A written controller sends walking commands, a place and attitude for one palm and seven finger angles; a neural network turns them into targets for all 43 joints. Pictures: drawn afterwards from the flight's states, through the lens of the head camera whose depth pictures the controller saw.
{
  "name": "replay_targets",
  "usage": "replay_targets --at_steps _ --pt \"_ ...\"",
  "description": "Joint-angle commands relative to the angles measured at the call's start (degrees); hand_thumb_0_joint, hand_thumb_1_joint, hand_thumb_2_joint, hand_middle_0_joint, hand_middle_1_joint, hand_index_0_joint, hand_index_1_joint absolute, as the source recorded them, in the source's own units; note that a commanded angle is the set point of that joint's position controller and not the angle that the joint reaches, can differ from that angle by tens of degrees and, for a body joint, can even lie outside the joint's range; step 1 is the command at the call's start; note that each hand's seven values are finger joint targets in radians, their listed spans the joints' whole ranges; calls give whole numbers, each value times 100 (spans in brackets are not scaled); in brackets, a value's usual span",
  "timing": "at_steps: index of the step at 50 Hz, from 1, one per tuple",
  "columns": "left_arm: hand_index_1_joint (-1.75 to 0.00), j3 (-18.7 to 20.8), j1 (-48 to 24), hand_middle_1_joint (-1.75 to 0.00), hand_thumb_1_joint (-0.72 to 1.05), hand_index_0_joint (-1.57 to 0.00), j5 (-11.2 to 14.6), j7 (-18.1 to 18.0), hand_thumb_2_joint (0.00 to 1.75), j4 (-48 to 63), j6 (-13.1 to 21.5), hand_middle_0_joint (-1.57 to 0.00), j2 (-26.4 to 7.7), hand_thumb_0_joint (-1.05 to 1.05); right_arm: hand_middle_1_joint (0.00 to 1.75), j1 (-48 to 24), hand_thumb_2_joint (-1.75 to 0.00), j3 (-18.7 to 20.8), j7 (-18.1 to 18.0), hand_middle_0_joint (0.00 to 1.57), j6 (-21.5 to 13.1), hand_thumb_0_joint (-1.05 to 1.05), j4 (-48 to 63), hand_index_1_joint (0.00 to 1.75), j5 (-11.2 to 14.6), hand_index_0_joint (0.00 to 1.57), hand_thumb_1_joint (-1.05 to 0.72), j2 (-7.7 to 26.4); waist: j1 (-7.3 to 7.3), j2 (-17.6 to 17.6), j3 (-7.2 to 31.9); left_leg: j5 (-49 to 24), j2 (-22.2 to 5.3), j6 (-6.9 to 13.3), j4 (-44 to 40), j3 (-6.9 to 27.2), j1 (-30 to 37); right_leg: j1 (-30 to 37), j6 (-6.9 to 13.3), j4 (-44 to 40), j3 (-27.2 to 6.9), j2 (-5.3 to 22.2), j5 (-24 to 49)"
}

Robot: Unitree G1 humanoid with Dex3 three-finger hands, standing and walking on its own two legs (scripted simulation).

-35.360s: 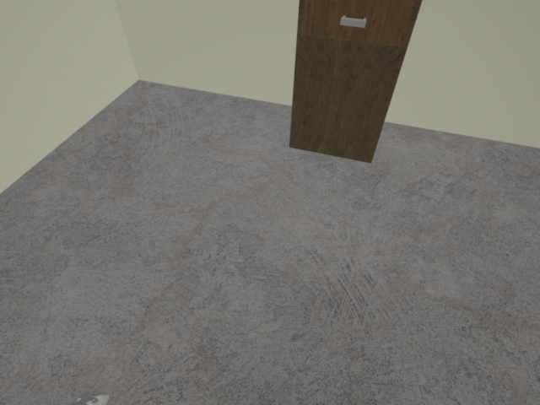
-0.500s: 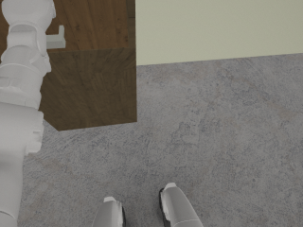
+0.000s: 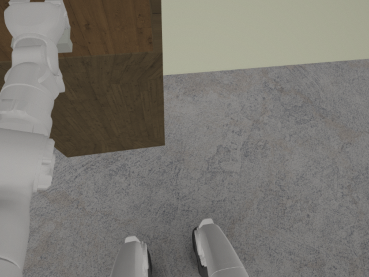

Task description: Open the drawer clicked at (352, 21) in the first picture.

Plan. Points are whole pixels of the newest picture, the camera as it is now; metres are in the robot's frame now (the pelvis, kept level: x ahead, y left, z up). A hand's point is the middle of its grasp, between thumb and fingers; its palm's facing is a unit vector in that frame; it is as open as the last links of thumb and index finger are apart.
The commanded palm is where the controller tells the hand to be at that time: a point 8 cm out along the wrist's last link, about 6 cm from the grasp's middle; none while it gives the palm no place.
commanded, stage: lower the fingers behind the handle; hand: left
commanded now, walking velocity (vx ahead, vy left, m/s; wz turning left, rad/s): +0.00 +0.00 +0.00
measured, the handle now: (44, 37) +0.63 +0.21 +0.08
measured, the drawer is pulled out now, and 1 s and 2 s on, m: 0.00 0.00 0.00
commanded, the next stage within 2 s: lift the hand off the handle in 0.08 s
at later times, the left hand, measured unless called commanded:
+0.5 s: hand (48, 46) +0.59 +0.19 +0.09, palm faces -0.02 +0.03 -1.00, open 13.5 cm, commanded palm +0.58 +0.19 +0.11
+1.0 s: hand (43, 40) +0.59 +0.19 +0.10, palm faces -0.04 -0.01 -1.00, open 13.5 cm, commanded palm +0.58 +0.19 +0.19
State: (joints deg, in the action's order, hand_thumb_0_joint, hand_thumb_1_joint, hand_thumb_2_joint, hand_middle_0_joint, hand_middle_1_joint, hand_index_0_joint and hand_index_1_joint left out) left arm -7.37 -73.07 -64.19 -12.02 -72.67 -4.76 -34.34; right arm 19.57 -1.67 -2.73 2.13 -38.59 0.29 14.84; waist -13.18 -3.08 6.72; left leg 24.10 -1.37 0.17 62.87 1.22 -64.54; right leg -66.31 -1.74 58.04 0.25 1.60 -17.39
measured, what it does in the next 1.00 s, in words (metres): rises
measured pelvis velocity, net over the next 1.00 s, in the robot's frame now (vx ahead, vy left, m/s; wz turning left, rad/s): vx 0.07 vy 0.01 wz -0.01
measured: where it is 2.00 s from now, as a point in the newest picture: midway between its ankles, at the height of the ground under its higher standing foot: (174, 272)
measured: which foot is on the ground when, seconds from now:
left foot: down 0.00-1.00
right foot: down 0.00-1.00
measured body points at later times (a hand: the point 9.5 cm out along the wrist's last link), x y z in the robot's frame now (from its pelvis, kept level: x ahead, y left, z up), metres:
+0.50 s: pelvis +0.03 +0.01 +0.02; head +0.16 +0.00 +0.45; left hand +0.58 +0.19 +0.14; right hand +0.00 -0.26 -0.10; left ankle +0.04 +0.12 -0.65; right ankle +0.09 -0.14 -0.65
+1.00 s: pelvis +0.07 +0.01 +0.05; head +0.18 +0.00 +0.49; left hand +0.58 +0.19 +0.16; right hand +0.06 -0.26 -0.08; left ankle +0.04 +0.12 -0.65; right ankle +0.09 -0.14 -0.65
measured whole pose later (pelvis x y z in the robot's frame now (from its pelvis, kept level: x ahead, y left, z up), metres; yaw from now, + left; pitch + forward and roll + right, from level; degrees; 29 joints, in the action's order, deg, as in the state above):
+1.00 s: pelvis +0.07 +0.01 +0.05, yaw -1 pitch +20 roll -2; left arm -4.1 -53.6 -62.0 -14.9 -60.9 2.0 -28.0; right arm 21.5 2.1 -1.6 3.1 -41.7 -1.2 14.6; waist -8.1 -3.6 6.5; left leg 23.4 -1.6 0.2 46.0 0.0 -42.5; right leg -44.6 -2.4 41.6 -0.3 1.4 -16.9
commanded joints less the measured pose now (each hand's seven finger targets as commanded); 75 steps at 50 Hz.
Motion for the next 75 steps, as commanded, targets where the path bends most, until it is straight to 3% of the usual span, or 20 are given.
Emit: replay_targets --at_steps 1,6,8,9,12,14,17,19,24,27,29,32,37,40,47,48,53,59,64,75 --pt "-120 224 -1965 -120 -50 -30 16 283 30 496 160 -30 -1193 0 30 1274 -90 386 -159 20 -66 0 199 30 -22 20 -90 1055 -353 -1 1926 689 215 291 -1070 -132 848 1587 205 -896 199 -335 -824" --pt "-120 410 -1661 -120 -50 -30 34 222 30 640 476 -30 -1318 0 30 1308 -90 429 -160 20 -128 0 272 30 -27 20 -90 1068 -247 90 2027 655 209 290 -981 -150 784 1588 206 -852 153 -330 -811" --pt "-120 305 -1659 -120 -50 -30 18 129 30 783 537 -30 -1126 0 30 1335 -90 451 -145 20 -153 0 273 30 -57 20 -90 1034 -230 -92 2164 465 218 282 -980 -157 930 1582 213 -837 166 -322 -662" --pt "-120 644 -1310 -120 -50 -30 117 102 30 1397 581 -30 -1357 0 30 1332 -90 505 -92 20 -129 0 353 30 -54 20 -90 1034 161 -268 2827 217 224 251 -1142 -163 1386 2093 250 -891 135 -349 -455" --pt "-120 435 -1448 -120 -50 -30 125 -51 30 1421 484 -30 -1052 0 30 1337 -90 546 -73 20 -90 0 233 30 -47 20 -90 985 -6 -93 2838 -129 189 247 -1209 -129 1722 2131 231 -1020 166 -385 -175" --pt "-120 478 -1472 -120 -50 -30 142 -185 30 1293 395 -30 -1080 0 30 1313 -90 545 -50 20 -86 0 80 30 -46 20 -90 1014 6 -199 2546 -28 186 230 -1306 -133 1687 2072 228 -1120 159 -384 -234" --pt "-120 598 -1553 -120 -50 -30 126 -302 30 1180 335 -30 -1231 0 30 1274 -90 544 -57 20 -48 0 -14 30 -70 20 -90 1069 -12 69 2526 -150 194 240 -1373 -143 1731 2229 217 -1220 135 -380 -155" --pt "-120 429 -1585 -120 -50 -30 66 -370 30 1054 314 -30 -1005 0 30 1310 -90 553 -30 20 -50 0 -87 30 -86 20 -90 1038 -34 -228 2305 -237 193 208 -1439 -123 1875 2032 249 -1230 188 -389 -106" --pt "-120 412 -1494 -120 -50 -30 99 -390 30 773 288 -30 -923 0 30 1313 -90 550 -11 20 -10 0 -117 30 -115 20 -90 1072 -109 21 2020 -476 189 211 -1472 -129 1863 2056 247 -1284 214 -397 96" --pt "-120 617 -1667 -120 -50 -30 112 -436 30 1247 334 -30 -1160 0 30 1275 -90 591 1 20 36 0 -54 30 -147 20 -90 1063 15 -140 2540 -862 206 209 -1521 -151 2277 2429 258 -1319 191 -401 384" --pt "-120 436 -1725 -120 -50 -30 144 -471 30 1416 356 -30 -877 0 30 1290 -90 607 14 20 36 0 -20 30 -136 20 -90 985 19 -290 2592 -1021 216 189 -1598 -139 2528 2507 255 -1408 208 -415 500" --pt "-120 584 -1746 -120 -50 -30 203 -507 30 1581 400 -30 -1004 0 30 1219 -90 621 5 20 49 0 -27 30 -140 20 -90 982 42 -126 2702 -1192 204 192 -1688 -117 2785 2721 242 -1517 215 -421 622" --pt "-120 681 -1823 -120 -50 -30 255 -569 30 2140 560 -30 -1047 0 30 1149 -90 656 -8 20 36 0 1 30 -153 20 -90 948 188 -340 3014 -1742 211 153 -1843 -105 3387 3088 262 -1649 214 -442 1040" --pt "-120 662 -1886 -120 -50 -30 248 -646 30 2276 627 -30 -1007 0 30 1143 -90 662 -13 20 12 0 -53 30 -151 20 -90 944 190 -419 2807 -1893 201 129 -1953 -89 3560 3097 264 -1754 244 -444 1113" --pt "-120 934 -1878 -120 -50 -30 263 -786 30 3016 723 -30 -1210 0 30 1056 -90 727 10 20 18 0 -77 30 -185 20 -90 947 367 -526 3251 -3040 220 71 -2039 -120 4202 3751 278 -1832 259 -456 2068" --pt "-120 759 -1759 -120 -50 -30 246 -795 30 3027 702 -30 -963 0 30 1031 -90 736 18 20 10 0 -68 30 -182 20 -90 899 362 -667 3237 -3201 226 69 -2053 -130 4316 3730 268 -1858 272 -455 2133" --pt "-120 652 -1849 -120 -50 -30 300 -768 30 3099 549 -30 -805 0 30 933 -90 748 27 20 32 0 -103 30 -138 20 -90 882 342 -534 2943 -3306 209 57 -2224 -130 4493 3861 257 -2022 301 -469 2203" --pt "-120 599 -1698 -120 -50 -30 394 -575 30 3478 500 -30 -649 0 30 837 -90 771 19 20 31 0 -62 30 -109 20 -90 850 474 -551 3154 -4199 177 -7 -2332 -85 5077 4169 251 -2134 321 -480 2622" --pt "-120 527 -1666 -120 -50 -30 404 -384 30 3074 316 -30 -619 0 30 656 -90 727 28 20 69 0 -56 30 -51 20 -90 852 498 -186 2627 -3423 241 64 -2631 -196 4699 4510 257 -2340 278 -448 2521" --pt "-120 659 -1625 -120 -50 -30 436 160 30 2754 392 -30 -949 0 30 368 -90 659 -77 20 111 0 130 30 18 20 -90 848 632 303 2343 -2689 305 147 -3019 -350 4462 5103 222 -2614 154 -345 2435"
